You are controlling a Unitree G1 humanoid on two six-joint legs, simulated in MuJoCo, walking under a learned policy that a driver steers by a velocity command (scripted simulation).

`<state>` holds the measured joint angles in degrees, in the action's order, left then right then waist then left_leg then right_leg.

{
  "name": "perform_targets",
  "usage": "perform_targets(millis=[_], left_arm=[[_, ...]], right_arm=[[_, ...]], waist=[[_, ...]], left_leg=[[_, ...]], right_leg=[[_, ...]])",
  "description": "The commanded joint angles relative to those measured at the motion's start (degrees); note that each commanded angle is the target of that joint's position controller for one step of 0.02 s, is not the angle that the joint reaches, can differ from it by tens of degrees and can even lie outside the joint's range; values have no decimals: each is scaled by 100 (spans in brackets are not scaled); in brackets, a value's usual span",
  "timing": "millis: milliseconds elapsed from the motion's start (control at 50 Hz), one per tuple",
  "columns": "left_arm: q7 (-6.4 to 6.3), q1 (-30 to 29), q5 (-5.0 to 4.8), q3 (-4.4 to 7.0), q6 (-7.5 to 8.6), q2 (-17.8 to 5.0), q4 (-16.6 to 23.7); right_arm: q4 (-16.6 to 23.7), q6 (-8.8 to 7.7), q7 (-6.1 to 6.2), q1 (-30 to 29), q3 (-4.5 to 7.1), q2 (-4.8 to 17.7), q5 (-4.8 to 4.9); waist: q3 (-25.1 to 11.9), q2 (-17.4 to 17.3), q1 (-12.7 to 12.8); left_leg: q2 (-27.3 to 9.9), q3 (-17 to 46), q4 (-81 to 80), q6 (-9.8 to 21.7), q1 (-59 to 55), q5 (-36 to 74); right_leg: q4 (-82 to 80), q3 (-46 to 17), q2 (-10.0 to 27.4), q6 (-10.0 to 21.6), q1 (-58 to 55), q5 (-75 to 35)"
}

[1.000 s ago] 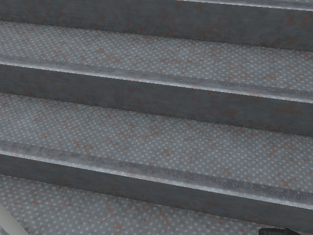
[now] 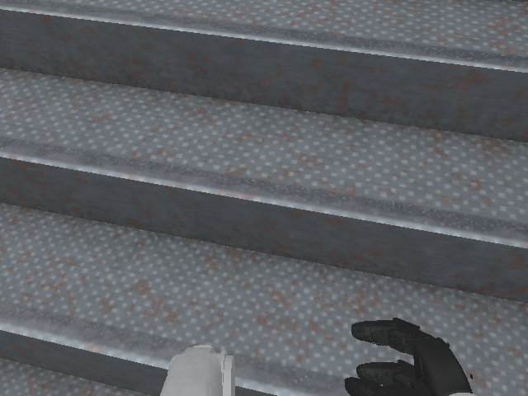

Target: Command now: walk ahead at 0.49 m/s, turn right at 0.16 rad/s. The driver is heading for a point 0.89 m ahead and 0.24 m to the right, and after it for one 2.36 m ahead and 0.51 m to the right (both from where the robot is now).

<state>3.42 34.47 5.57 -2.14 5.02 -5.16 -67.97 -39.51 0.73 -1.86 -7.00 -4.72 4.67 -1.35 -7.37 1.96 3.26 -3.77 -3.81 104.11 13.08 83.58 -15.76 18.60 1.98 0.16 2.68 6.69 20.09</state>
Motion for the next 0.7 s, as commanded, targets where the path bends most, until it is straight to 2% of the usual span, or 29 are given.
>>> perform_targets(millis=[20,40,60,80,100,120,140,160,180,220,240,260,300,360,380,400,420,440,460,480,500,540,560,580,600,620,640,660,700], left_arm=[[333,146,-197,90,114,-862,421],[333,154,-268,185,266,-1326,439],[339,241,-289,270,318,-1615,475],[351,128,-374,394,282,-1784,465],[388,-36,-290,505,209,-1851,403],[402,517,31,387,206,-1094,369],[549,664,120,254,124,-495,397],[609,-163,-274,478,4,-847,337],[517,-733,-368,520,62,-676,462],[252,-1646,-227,430,31,-394,908],[251,-1898,-234,357,-61,-158,1065],[267,-1936,-241,303,-176,19,1191],[296,-2252,-358,143,-340,330,1373],[163,-3362,-529,-110,-442,273,2118],[145,-3443,-582,-133,-439,211,2190],[135,-3808,-555,-110,-437,-166,2410],[117,-4150,-631,-75,-423,-307,2497],[118,-4597,-670,-53,-517,-445,2632],[127,-5035,-613,-101,-662,-406,2770],[175,-4990,-506,-30,-648,-406,2735],[255,-4617,-558,-52,-708,-272,2723],[331,-3914,-494,13,-657,-395,2610],[246,-3469,-491,162,-570,-674,2473],[84,-2565,-531,280,-526,-1049,2195],[-7,-1393,-576,381,-608,-1313,1899],[-21,-289,-347,489,-691,-1772,1413],[-139,48,-268,764,-545,-2145,1213],[-164,-203,-279,690,-389,-1706,935],[-7,-1317,-352,442,-178,-666,832]], right_arm=[[890,100,-359,-1680,-83,40,-172],[734,108,-443,-1367,-25,233,-69],[558,161,-416,-1079,-13,402,-34],[274,136,-334,-502,55,598,-32],[-91,128,-176,576,225,835,-77],[-592,102,-93,1998,280,961,-7],[-1131,92,-22,3679,390,1369,-143],[-1504,-114,48,4109,647,1802,-250],[-1721,-346,10,3330,591,1650,-3],[-1959,-467,-106,1981,307,215,68],[-2126,-477,-102,1638,155,-298,62],[-2212,-550,-105,1677,127,-466,-34],[-2204,-653,-13,1801,227,-336,-189],[-2507,-610,-27,2438,159,-178,-583],[-2603,-611,-61,2593,141,-119,-718],[-2608,-633,-147,2863,95,65,-798],[-2595,-640,-123,3129,123,231,-816],[-2332,-575,-194,2832,127,457,-682],[-2377,-548,-248,3154,131,569,-527],[-2287,-666,-278,3073,178,794,-304],[-2302,-751,-318,3302,270,1442,-246],[-2297,-866,-302,3440,434,1987,-71],[-2364,-871,-375,3631,470,2022,-125],[-2319,-887,-393,3957,459,1722,-469],[-2198,-844,-530,3932,459,1586,-529],[-2082,-689,-782,3385,503,1163,-387],[-1877,-607,-813,3052,545,1076,-125],[-1754,-610,-701,2715,584,934,-154],[-1501,-595,-441,2219,468,586,-259]], waist=[[-182,1161,-395],[-394,1048,-663],[-329,935,-758],[-344,805,-891],[-906,886,-1249],[-2566,-384,-1254],[-3003,-2114,-1587],[-1277,-1450,-1831],[-106,-1189,-1317],[-221,332,-534],[-151,552,-183],[-88,360,117],[177,-184,251],[514,-659,109],[585,-481,195],[306,-56,122],[349,-188,-113],[440,-413,-135],[438,-568,-337],[478,-768,-141],[105,-985,122],[-12,-1015,322],[-136,-1222,355],[-1158,-777,321],[-1738,-384,680],[-1452,731,929],[-858,617,1011],[-246,562,740],[205,-75,-137]], left_leg=[[373,-980,-1633,-207,-3784,-246],[611,-1083,-2046,-411,-4183,-328],[779,-991,-3067,-546,-4106,-313],[926,-885,-4315,-514,-4194,-225],[874,-271,-4964,-401,-5507,181],[-128,1537,-5117,443,-8616,2317],[-1512,4753,-7142,1453,-10016,1594],[-1610,5700,-8147,1083,-8519,-281],[-1471,4808,-8070,601,-7636,-1198],[-1444,2923,-7811,458,-7105,350],[-1216,2156,-7839,134,-6742,709],[-1081,1432,-7945,-94,-6644,1197],[-897,368,-8452,-182,-6411,1220],[-958,91,-9119,-123,-6454,453],[-884,-89,-9159,-213,-6520,340],[-780,-282,-9289,-317,-6511,300],[-642,-491,-9433,-261,-6472,590],[-794,-818,-10041,-239,-5862,879],[-983,-732,-10367,-138,-5913,1442],[-953,-968,-10335,-84,-5693,3954],[-1088,-1058,-9856,161,-5874,7203],[-1469,-1108,-8749,97,-8122,9297],[-1514,-1094,-8193,38,-8505,9884],[-1281,-856,-6885,-388,-7159,9591],[-758,-408,-5641,-516,-5846,7220],[396,120,-3061,-775,-4217,1791],[643,1363,-153,-697,-3085,1737],[690,1796,1270,-568,-2134,1897],[668,1845,1716,-256,-1482,1794]], right_leg=[[-1484,-516,1118,1441,2182,-6123],[-1045,-439,1244,1476,1564,-8657],[-821,-547,1468,1449,467,-9942],[-172,-550,1590,1211,-715,-10822],[924,-656,1558,925,-682,-10956],[2776,-845,1212,791,1232,-8919],[5209,-1267,-196,624,3215,-1871],[8620,-2187,-459,657,4539,-2436],[9961,-2044,-388,798,5631,-2508],[10384,-1755,-232,1292,5857,-2046],[10117,-1674,0,1450,5866,-1907],[9914,-1400,214,1565,6017,-1941],[10367,-841,391,1536,6385,-1052],[11294,-544,417,1779,7503,-10],[10838,-622,522,1889,7725,-476],[9474,-392,692,1817,7278,-1382],[8961,-145,666,1701,7072,-1696],[8093,152,708,1412,6151,-1171],[7589,376,622,1245,5755,-628],[6995,830,373,1102,4667,-341],[6975,1018,0,982,3763,-859],[4959,1093,-514,764,3917,10],[4397,1109,-783,792,3257,92],[4927,-94,-450,1342,1030,-2247],[3516,-1689,-237,1581,-474,-1368],[1251,-4051,571,2076,-972,-417],[502,-5099,988,1941,-637,339],[608,-4792,909,1766,-32,778],[951,-3705,673,1568,836,-193]])
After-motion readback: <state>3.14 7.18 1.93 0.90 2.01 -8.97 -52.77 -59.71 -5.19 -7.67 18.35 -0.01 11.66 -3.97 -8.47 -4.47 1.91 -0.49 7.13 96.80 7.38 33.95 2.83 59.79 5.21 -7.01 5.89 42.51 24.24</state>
